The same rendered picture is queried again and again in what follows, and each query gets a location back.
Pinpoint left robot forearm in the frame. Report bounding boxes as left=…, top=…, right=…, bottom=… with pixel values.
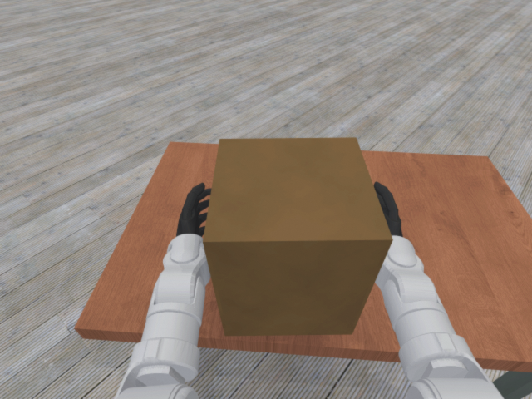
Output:
left=114, top=234, right=210, bottom=399

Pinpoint carton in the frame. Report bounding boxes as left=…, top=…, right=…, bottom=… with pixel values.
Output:
left=203, top=137, right=393, bottom=336

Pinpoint robot right hand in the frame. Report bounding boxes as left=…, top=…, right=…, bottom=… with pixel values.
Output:
left=374, top=182, right=403, bottom=237

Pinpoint robot right upper arm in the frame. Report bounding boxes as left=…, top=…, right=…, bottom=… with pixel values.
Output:
left=407, top=377, right=503, bottom=399

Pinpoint right robot forearm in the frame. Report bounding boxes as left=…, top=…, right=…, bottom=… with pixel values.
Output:
left=375, top=235, right=504, bottom=399

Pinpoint table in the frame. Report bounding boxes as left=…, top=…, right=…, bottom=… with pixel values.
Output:
left=74, top=142, right=532, bottom=399

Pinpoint robot left hand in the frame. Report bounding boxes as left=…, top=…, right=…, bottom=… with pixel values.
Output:
left=176, top=183, right=212, bottom=237

